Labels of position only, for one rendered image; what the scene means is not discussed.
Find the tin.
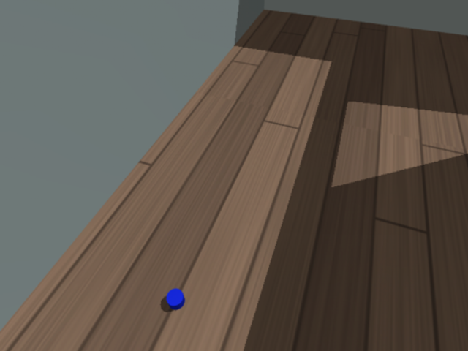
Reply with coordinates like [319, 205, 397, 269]
[166, 289, 185, 310]

